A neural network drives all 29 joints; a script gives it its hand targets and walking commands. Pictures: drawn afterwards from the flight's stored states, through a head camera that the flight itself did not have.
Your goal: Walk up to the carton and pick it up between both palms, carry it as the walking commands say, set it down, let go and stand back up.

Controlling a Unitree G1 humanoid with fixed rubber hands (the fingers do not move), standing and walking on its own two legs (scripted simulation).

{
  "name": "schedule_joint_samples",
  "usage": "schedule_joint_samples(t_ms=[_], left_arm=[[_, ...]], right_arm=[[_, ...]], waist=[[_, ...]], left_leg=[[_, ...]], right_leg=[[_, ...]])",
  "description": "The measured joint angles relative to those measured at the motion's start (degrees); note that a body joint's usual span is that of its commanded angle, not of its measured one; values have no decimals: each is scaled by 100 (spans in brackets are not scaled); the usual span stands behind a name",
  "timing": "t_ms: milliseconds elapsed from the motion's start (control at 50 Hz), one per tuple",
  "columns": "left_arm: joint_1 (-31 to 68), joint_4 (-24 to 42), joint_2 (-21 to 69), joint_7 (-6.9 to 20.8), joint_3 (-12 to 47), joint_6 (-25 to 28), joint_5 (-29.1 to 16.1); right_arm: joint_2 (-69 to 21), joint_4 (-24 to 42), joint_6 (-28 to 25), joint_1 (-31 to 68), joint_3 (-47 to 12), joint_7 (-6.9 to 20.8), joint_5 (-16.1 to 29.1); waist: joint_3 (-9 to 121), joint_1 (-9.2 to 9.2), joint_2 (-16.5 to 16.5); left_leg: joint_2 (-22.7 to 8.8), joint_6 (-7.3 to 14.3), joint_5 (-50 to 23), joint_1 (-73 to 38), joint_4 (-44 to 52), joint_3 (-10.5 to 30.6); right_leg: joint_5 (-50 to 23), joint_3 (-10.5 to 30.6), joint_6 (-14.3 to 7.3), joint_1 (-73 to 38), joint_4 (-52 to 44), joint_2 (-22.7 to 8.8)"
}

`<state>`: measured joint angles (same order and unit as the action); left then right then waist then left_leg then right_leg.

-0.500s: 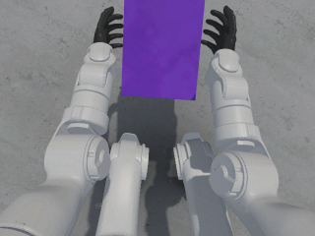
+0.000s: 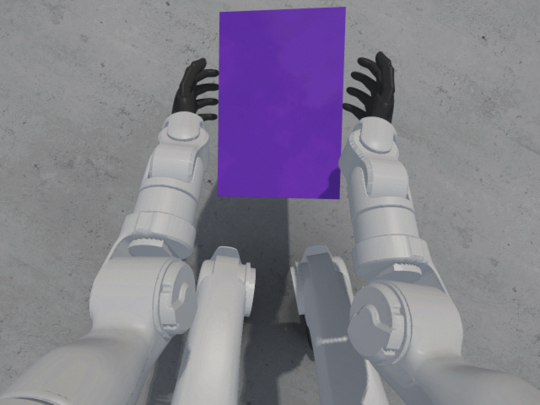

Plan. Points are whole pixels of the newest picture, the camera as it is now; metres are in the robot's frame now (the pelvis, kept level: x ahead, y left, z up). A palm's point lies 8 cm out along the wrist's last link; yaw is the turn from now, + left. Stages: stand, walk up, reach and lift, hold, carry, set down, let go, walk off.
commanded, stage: reach and lift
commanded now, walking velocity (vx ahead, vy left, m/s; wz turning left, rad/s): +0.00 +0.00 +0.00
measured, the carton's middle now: (283, 117) +0.52 -0.02 -0.18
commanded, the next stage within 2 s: none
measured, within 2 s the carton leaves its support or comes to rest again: neither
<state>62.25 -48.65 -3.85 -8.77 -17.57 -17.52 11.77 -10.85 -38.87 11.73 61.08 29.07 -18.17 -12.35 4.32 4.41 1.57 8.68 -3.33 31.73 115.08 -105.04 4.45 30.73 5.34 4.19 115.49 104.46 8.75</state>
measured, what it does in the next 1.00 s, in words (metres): rises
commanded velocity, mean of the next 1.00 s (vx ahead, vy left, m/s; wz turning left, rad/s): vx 0.00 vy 0.00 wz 0.00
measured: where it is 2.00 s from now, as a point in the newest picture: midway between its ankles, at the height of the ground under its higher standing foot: (267, 328)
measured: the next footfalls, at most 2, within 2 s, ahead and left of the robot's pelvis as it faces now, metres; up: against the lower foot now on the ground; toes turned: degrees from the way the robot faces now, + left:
none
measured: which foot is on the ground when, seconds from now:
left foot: down 0.00-1.00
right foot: down 0.00-1.00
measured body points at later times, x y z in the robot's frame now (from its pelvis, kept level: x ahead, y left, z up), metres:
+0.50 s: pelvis +0.00 -0.01 +0.05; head +0.24 +0.00 +0.43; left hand +0.49 +0.11 -0.04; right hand +0.47 -0.14 +0.00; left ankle +0.10 +0.12 -0.45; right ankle +0.10 -0.13 -0.45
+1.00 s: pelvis +0.02 +0.00 +0.11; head +0.22 +0.01 +0.52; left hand +0.47 +0.11 +0.04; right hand +0.45 -0.14 +0.07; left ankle +0.10 +0.12 -0.45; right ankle +0.10 -0.13 -0.45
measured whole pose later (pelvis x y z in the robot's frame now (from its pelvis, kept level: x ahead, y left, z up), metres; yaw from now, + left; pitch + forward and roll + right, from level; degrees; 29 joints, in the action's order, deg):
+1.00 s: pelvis +0.02 +0.00 +0.11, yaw +0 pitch +33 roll +0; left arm 47.3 -48.2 0.9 -8.6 -17.5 -15.5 13.6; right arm -14.3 -38.8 9.9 45.3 27.0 -17.1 -13.3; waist 8.8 4.0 0.8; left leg 8.2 -2.6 29.3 87.4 -84.2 6.7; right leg 28.2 7.1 2.7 88.0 83.8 8.7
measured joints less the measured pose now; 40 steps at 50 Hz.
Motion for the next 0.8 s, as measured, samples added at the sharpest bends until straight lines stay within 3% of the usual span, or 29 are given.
schedule_joint_samples(t_ms=[380, 800], left_arm=[[-534, -44, 159, 30, -84, 28, 48], [-1141, -17, 334, 66, -61, 108, 160]], right_arm=[[-135, -123, -34, -496, -127, -134, -16], [-291, -89, -106, -1155, -179, -36, -98]], waist=[[278, -68, -8], [447, -65, -25]], left_leg=[[-53, -24, -47, -916, 646, 30], [-55, 13, -144, -2083, 1527, 165]], right_leg=[[-91, 107, -74, -849, -590, 77], [-177, 143, -139, -2035, -1490, 45]])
